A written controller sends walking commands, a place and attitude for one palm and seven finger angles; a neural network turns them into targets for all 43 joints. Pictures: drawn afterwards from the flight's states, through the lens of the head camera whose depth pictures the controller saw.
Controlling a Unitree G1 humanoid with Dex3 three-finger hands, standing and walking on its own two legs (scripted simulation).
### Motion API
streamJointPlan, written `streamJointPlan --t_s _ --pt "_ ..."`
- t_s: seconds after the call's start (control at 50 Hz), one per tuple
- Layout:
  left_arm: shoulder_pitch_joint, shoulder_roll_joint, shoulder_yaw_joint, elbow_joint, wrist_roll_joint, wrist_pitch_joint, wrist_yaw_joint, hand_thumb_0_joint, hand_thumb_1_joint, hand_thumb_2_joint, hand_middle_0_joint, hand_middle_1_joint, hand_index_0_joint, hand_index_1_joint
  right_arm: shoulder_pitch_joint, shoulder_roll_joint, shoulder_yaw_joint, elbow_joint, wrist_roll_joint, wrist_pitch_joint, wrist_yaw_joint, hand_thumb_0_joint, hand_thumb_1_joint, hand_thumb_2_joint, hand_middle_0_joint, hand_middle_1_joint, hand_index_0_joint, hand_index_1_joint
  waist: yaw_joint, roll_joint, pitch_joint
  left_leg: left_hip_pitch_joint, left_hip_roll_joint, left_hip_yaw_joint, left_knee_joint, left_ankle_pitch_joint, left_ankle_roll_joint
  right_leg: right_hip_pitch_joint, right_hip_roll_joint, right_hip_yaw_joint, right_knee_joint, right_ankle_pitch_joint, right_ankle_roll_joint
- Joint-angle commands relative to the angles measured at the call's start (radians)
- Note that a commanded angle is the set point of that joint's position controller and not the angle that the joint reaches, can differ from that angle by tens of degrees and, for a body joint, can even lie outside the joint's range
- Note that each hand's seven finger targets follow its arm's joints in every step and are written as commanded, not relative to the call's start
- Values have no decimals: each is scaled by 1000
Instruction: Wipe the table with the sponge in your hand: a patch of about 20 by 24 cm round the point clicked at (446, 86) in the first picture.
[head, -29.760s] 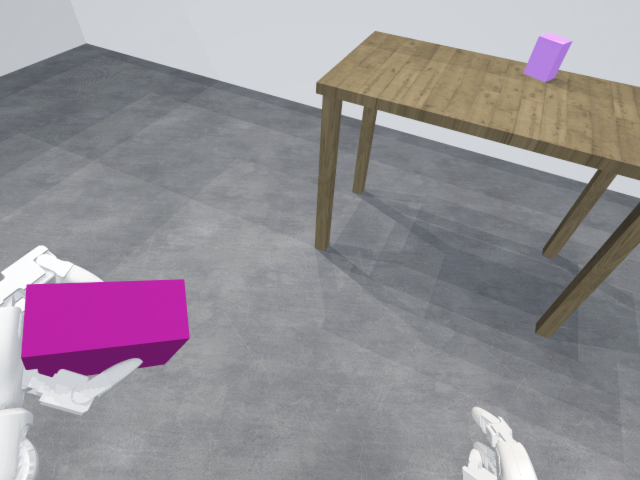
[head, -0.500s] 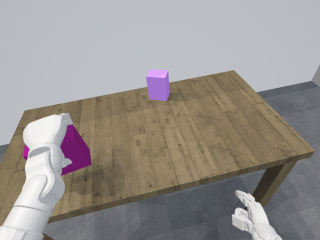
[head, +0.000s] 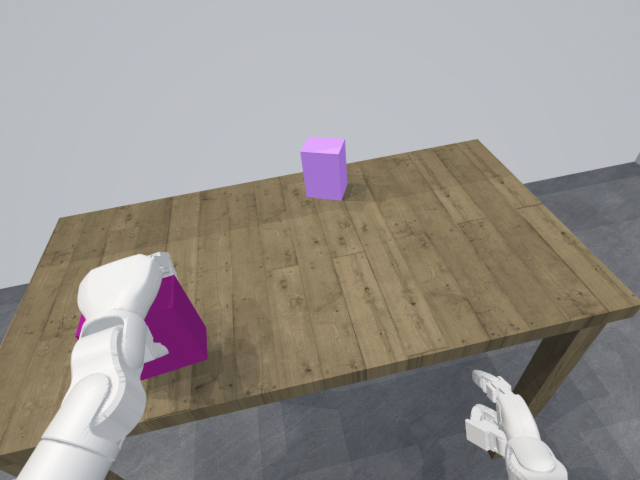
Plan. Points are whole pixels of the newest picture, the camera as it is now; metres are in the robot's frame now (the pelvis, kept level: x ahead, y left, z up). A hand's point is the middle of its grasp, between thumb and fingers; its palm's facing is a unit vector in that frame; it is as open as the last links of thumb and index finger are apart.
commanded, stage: lower the sponge onto the table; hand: left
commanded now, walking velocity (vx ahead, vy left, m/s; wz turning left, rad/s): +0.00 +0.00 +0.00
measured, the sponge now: (155, 339) +0.26 +0.27 +0.04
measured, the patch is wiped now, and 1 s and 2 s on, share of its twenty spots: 0.00 0.05 0.10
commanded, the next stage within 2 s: wipe forward along the first lane in 1.24 s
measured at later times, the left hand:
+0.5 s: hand (164, 328) +0.27 +0.26 +0.06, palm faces -0.12 -0.10 -0.99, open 9.8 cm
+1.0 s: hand (167, 321) +0.28 +0.26 +0.06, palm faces -0.03 -0.08 -1.00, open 9.8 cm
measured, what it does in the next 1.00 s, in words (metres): stands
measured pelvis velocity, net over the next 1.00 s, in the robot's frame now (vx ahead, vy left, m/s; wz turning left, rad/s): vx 0.01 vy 0.00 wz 0.00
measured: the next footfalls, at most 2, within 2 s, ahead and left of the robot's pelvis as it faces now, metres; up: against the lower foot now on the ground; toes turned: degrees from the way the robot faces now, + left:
none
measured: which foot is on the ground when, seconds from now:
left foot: down 0.00-1.00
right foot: down 0.00-1.00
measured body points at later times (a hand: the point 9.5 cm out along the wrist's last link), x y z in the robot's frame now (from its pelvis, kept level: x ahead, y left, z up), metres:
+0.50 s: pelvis +0.00 +0.00 +0.00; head +0.00 -0.03 +0.45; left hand +0.27 +0.26 +0.11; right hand +0.23 -0.22 -0.09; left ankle +0.04 +0.10 -0.74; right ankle -0.01 -0.09 -0.74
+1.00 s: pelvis +0.01 +0.00 +0.00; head +0.01 -0.03 +0.45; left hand +0.28 +0.26 +0.11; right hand +0.25 -0.21 -0.09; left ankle +0.04 +0.10 -0.74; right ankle -0.01 -0.09 -0.74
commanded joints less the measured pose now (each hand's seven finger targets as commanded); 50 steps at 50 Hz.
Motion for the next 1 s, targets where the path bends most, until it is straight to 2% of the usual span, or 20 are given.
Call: streamJointPlan --t_s 0.0,0.02,0.1,0.12,0.14,0.18,0.24,0.34,0.36,0.42,0.5,0.52,0.54,0.62,0.64,0.7,0.8,0.82,0.86,0.98 --pt "-314 267 116 -286 81 -101 -2 0 100 1300 -1200 -1600 -1200 -1600 -209 -93 -28 -193 -21 -53 -17 0 -900 -900 200 300 200 300 2 -118 -217 152 -20 -70 -6 139 32 -17 -18 83 -67 194 -11" --pt "-351 341 185 -341 85 -137 21 0 100 1300 -1200 -1600 -1200 -1600 -214 -96 -29 -195 -27 -63 -25 0 -900 -900 200 300 200 300 12 -68 -230 171 -18 -77 -12 121 31 -13 -8 112 -74 165 -22" --pt "-379 299 211 -230 100 -215 117 0 100 1300 -1200 -1600 -1200 -1600 -164 -80 -36 -155 -34 -80 -45 0 -900 -900 200 300 200 300 18 -11 -193 190 -16 -76 -22 147 12 -52 3 107 -99 137 -44" --pt "-375 342 258 -236 95 -208 138 0 100 1300 -1200 -1600 -1200 -1600 -171 -88 -40 -150 -31 -81 -41 0 -900 -900 200 300 200 300 29 27 -191 192 -18 -85 -35 127 9 -46 11 131 -109 107 -54" --pt "-404 254 187 -220 90 -197 150 0 100 1300 -1200 -1600 -1200 -1600 -175 -77 -37 -158 -28 -84 -38 0 -900 -900 200 300 200 300 20 28 -205 187 -17 -73 -35 137 7 -43 5 100 -102 116 -50" --pt "-361 205 152 -152 70 -161 161 0 100 1300 -1200 -1600 -1200 -1600 -180 -86 -45 -143 -21 -82 -29 0 -900 -900 200 300 200 300 15 23 -180 175 -10 -72 -39 132 0 -59 -1 87 -106 119 -43" --pt "-271 148 104 -69 38 -95 130 0 100 1300 -1200 -1600 -1200 -1600 -196 -97 -48 -150 -10 -76 -20 0 -900 -900 200 300 200 300 12 -85 -170 138 -10 -58 -48 96 10 -32 -11 75 -110 114 -24" --pt "-240 142 49 -92 44 -64 40 0 100 1300 -1200 -1600 -1200 -1600 -200 -109 -44 -174 -7 -58 -14 0 -900 -900 200 300 200 300 -8 -140 -185 123 -20 -53 -21 105 29 -20 -18 77 -89 174 -10" --pt "-275 191 80 -106 57 -84 32 0 100 1300 -1200 -1600 -1200 -1600 -195 -108 -41 -168 -9 -59 -15 0 -900 -900 200 300 200 300 -8 -147 -204 128 -22 -58 -14 109 28 -23 -18 83 -84 178 -9" --pt "-360 283 150 -192 72 -172 45 0 100 1300 -1200 -1600 -1200 -1600 -182 -105 -39 -172 -21 -69 -29 0 -900 -900 200 300 200 300 -4 -77 -219 157 -22 -72 -16 95 31 -33 -7 102 -89 143 -19" --pt "-360 250 169 -202 95 -263 127 0 100 1300 -1200 -1600 -1200 -1600 -135 -87 -55 -159 -35 -93 -41 0 -900 -900 200 300 200 300 11 1 -243 204 -19 -71 -1 174 21 -50 2 88 -82 190 -36" --pt "-355 288 211 -188 92 -257 146 0 100 1300 -1200 -1600 -1200 -1600 -133 -95 -57 -149 -34 -94 -41 0 -900 -900 200 300 200 300 13 18 -224 201 -17 -78 -10 162 17 -56 9 107 -91 172 -45" --pt "-323 215 170 -150 78 -244 159 0 100 1300 -1200 -1600 -1200 -1600 -123 -86 -60 -152 -30 -94 -38 0 -900 -900 200 300 200 300 7 -20 -214 180 -11 -63 -11 165 20 -50 2 77 -87 185 -35" --pt "-258 237 200 -54 72 -155 180 0 100 1300 -1200 -1600 -1200 -1600 -158 -114 -63 -134 -19 -72 -22 0 -900 -900 200 300 200 300 20 -66 -187 144 -11 -60 -23 168 9 -38 -4 100 -86 210 -36" --pt "-241 149 125 -70 65 -133 170 0 100 1300 -1200 -1600 -1200 -1600 -157 -104 -63 -153 -16 -70 -15 0 -900 -900 200 300 200 300 15 -77 -217 136 -10 -50 -20 186 13 -16 -9 61 -71 234 -26" --pt "-211 132 77 -86 68 -94 135 0 100 1300 -1200 -1600 -1200 -1600 -174 -110 -64 -157 -13 -57 -3 0 -900 -900 200 300 200 300 6 -83 -221 142 -13 -60 -11 196 15 -25 -11 67 -65 254 -21" --pt "-236 131 47 -172 78 -139 98 0 100 1300 -1200 -1600 -1200 -1600 -154 -102 -60 -176 -22 -58 -5 0 -900 -900 200 300 200 300 -11 -108 -233 152 -15 -64 11 190 31 -39 -8 66 -52 263 -15" --pt "-252 194 105 -184 82 -155 108 0 100 1300 -1200 -1600 -1200 -1600 -156 -106 -60 -174 -26 -61 -11 0 -900 -900 200 300 200 300 -7 -103 -227 155 -13 -70 8 170 31 -43 0 89 -57 240 -22" --pt "-238 195 125 -147 95 -178 132 0 100 1300 -1200 -1600 -1200 -1600 -140 -94 -60 -167 -28 -65 -20 0 -900 -900 200 300 200 300 3 -116 -231 155 -17 -62 17 188 30 -40 -3 78 -51 257 -22" --pt "-227 168 120 -93 89 -152 157 0 100 1300 -1200 -1600 -1200 -1600 -150 -103 -61 -152 -21 -50 -15 0 -900 -900 200 300 200 300 6 -76 -204 138 -15 -58 11 190 17 -55 -5 75 -55 260 -27"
